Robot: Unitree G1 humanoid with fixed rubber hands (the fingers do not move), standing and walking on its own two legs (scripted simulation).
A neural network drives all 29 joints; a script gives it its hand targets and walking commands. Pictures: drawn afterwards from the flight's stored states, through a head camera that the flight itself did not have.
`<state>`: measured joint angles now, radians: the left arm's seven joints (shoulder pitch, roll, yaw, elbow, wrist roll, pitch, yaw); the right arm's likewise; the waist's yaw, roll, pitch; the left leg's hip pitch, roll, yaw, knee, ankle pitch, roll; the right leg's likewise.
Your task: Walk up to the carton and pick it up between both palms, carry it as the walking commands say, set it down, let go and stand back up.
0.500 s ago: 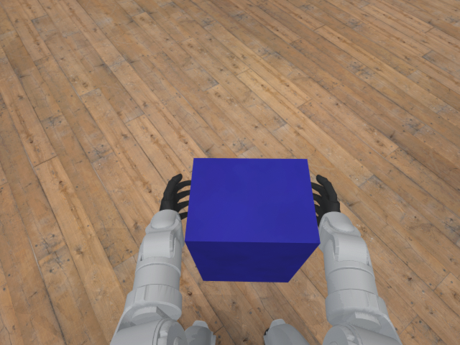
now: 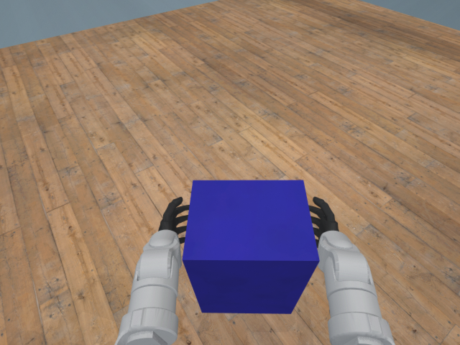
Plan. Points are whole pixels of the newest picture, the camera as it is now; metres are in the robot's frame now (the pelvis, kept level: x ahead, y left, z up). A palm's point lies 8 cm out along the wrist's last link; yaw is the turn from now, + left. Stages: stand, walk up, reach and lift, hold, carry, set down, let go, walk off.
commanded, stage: reach and lift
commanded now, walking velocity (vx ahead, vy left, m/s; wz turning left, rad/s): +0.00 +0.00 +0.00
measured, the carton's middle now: (246, 253) +0.30 -0.02 -0.05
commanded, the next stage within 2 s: hold in 1.54 s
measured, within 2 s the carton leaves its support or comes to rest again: neither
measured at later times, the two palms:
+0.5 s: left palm (168, 227) +0.30 +0.12 +0.06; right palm (337, 229) +0.28 -0.17 +0.06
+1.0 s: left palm (156, 238) +0.29 +0.14 +0.04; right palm (323, 229) +0.29 -0.15 +0.05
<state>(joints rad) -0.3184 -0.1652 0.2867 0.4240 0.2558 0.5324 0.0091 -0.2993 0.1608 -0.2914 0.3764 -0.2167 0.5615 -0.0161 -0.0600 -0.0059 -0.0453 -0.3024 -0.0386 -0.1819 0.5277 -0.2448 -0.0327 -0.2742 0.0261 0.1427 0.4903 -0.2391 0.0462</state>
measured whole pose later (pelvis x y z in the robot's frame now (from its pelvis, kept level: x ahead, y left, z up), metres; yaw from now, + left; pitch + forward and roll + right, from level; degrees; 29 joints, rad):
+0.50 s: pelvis -0.01 +0.00 +0.00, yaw -1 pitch -7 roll +0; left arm -0.40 -0.17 0.31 0.38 0.27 0.69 0.00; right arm -0.40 0.16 -0.32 0.34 -0.23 0.73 -0.02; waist -0.05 -0.01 0.03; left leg -0.12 -0.03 -0.15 0.44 -0.21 -0.03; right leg -0.12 0.02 0.16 0.45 -0.21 0.04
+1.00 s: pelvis +0.00 -0.01 +0.01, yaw +0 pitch -7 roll +0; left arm -0.25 -0.15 0.24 0.23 0.25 0.74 -0.02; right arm -0.27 0.15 -0.19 0.23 -0.22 0.76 -0.03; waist -0.01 -0.01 0.06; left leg -0.05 -0.01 -0.16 0.37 -0.19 -0.04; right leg -0.04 0.02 0.13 0.36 -0.20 0.03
